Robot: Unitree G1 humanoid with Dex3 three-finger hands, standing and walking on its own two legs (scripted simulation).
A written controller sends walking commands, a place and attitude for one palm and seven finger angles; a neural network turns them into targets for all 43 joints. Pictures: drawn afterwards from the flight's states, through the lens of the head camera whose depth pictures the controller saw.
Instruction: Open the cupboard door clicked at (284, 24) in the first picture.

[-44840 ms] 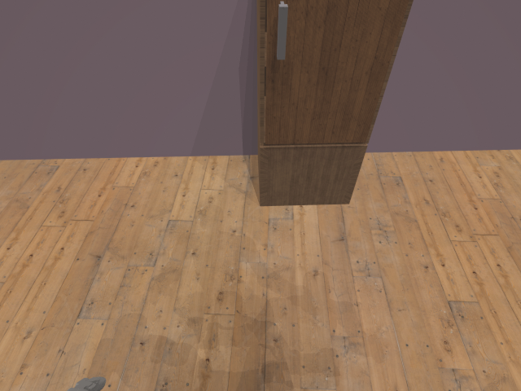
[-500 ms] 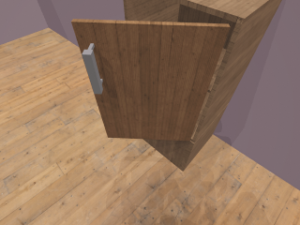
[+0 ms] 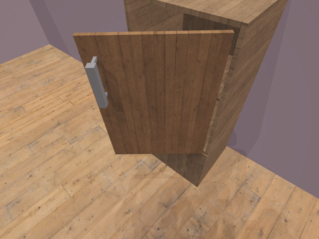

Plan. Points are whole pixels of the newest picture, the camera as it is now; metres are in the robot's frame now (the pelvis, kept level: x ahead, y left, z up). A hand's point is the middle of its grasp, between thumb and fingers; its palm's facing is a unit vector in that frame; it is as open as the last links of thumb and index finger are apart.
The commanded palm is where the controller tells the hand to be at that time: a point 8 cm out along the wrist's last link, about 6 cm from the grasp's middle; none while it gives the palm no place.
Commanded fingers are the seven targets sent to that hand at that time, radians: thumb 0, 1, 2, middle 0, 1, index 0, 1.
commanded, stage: look again from close up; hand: left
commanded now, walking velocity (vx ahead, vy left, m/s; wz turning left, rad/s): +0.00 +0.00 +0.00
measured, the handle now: (99, 82) +0.52 +0.21 +0.11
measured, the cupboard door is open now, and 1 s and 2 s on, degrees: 40 40 40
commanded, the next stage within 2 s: raise the hand with hooked fingers in 0.60 s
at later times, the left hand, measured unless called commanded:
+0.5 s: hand out of the picture +0.03 +0.18 -0.17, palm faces -0.02 -0.98 -0.22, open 7.4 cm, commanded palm none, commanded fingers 0.00 0.90 0.90 -0.20 -0.30 -0.20 -0.30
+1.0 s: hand (91, 208) +0.19 +0.18 +0.00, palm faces +0.07 -1.00 -0.06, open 8.0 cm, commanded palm +0.13 +0.24 -0.03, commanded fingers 0.00 0.53 0.74 -0.23 -0.54 -0.23 -0.54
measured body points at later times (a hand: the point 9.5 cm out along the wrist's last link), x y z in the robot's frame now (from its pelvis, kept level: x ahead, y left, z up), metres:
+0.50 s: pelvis +0.00 -0.01 +0.01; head +0.02 -0.01 +0.45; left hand +0.03 +0.23 -0.15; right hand +0.03 -0.25 -0.15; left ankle -0.01 +0.11 -0.74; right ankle -0.02 -0.13 -0.74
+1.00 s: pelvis -0.03 -0.02 -0.04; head +0.00 -0.02 +0.40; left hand +0.18 +0.23 +0.01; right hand +0.17 -0.27 -0.11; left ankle +0.00 +0.11 -0.74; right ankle -0.02 -0.13 -0.73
